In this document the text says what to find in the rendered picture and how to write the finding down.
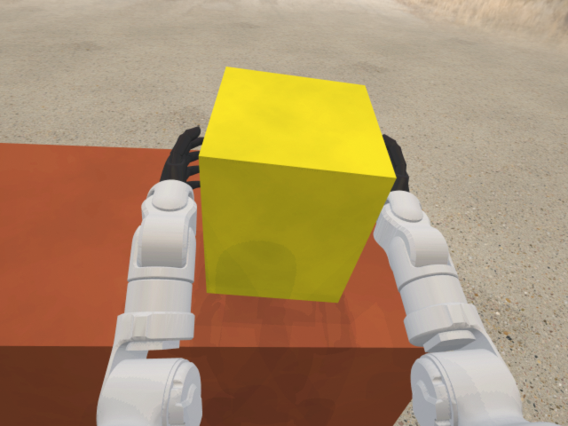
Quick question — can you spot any robot left hand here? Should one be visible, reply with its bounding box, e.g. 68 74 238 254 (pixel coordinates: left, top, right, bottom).
160 127 204 189

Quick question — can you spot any pedestal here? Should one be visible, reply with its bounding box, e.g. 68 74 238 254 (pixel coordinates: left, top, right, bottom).
0 143 431 426

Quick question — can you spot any robot right forearm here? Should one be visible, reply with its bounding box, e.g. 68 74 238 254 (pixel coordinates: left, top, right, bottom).
374 191 523 414

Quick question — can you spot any robot right hand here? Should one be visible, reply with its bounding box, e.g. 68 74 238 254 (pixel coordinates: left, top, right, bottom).
383 134 409 192

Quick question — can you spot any robot left upper arm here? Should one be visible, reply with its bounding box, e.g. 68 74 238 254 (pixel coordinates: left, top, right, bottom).
98 358 202 426

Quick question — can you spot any robot right upper arm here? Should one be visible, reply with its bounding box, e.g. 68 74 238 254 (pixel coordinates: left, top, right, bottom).
411 349 561 426

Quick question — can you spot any carton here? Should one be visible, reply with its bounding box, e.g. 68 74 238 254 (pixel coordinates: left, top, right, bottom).
199 67 396 303

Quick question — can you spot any robot left forearm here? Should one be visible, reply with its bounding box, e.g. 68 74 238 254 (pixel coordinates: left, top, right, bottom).
97 179 197 426

